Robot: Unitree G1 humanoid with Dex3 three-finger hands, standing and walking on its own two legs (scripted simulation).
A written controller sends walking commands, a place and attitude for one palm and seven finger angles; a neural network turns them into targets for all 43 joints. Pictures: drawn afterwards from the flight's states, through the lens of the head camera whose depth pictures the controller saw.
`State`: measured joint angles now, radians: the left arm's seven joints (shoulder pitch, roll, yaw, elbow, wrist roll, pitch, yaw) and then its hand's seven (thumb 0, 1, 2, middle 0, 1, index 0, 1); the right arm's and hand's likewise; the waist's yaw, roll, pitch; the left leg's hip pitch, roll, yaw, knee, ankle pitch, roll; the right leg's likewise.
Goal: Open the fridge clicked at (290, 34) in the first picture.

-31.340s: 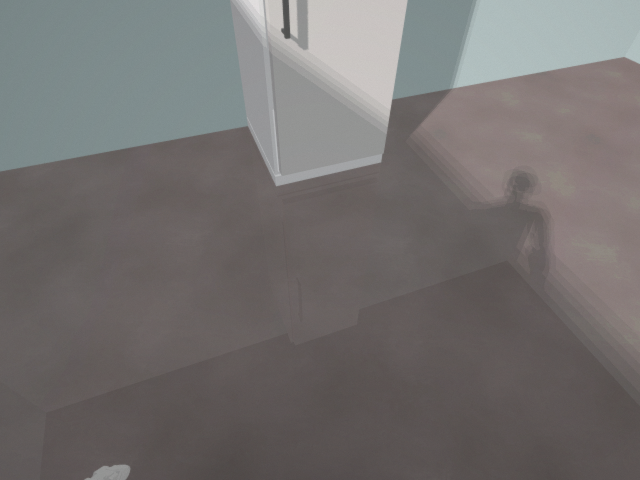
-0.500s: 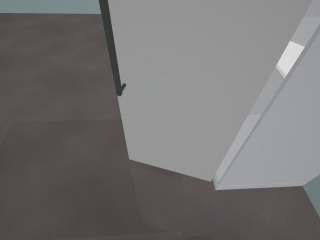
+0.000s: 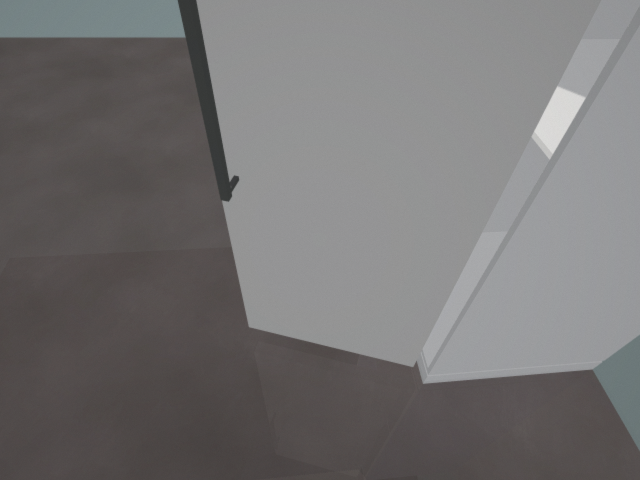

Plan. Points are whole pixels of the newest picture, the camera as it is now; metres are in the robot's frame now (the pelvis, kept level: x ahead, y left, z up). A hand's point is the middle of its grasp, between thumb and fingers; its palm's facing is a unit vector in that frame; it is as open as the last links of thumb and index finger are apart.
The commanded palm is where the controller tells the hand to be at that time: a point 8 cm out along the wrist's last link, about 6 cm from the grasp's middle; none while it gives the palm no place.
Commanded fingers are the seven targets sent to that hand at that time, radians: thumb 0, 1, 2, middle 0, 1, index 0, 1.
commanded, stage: look to check the result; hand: left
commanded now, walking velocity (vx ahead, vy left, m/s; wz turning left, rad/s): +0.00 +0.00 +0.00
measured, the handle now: (211, 86) +0.64 +0.21 +0.17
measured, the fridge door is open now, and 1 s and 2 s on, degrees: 71 71 71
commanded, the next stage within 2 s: stand and wait in 0.58 s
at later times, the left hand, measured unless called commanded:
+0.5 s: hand out of the picture +0.03 +0.19 -0.18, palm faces -0.01 -0.98 -0.22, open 7.4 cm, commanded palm none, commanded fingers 0.00 0.90 0.90 -0.20 -0.30 -0.20 -0.30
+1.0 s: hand out of the picture +0.03 +0.19 -0.18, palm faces -0.01 -0.98 -0.22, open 7.4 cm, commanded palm none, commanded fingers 0.00 0.90 0.90 -0.20 -0.30 -0.20 -0.30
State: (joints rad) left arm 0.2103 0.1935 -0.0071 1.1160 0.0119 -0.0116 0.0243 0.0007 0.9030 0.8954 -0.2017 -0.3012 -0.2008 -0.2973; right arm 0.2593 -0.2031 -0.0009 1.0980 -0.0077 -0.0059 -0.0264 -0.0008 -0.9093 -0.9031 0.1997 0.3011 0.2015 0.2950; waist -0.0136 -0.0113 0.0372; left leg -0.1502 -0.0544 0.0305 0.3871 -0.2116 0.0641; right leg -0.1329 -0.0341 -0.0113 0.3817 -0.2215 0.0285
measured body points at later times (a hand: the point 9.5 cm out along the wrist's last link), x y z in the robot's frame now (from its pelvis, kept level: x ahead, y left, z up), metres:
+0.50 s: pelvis +0.01 +0.00 +0.00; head +0.02 +0.00 +0.45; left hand +0.03 +0.24 -0.16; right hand +0.02 -0.24 -0.15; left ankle +0.00 +0.08 -0.74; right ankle -0.01 -0.14 -0.74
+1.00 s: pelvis +0.01 +0.00 +0.00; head +0.03 +0.00 +0.45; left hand +0.04 +0.24 -0.16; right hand +0.01 -0.24 -0.15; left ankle +0.00 +0.08 -0.74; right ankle -0.01 -0.14 -0.74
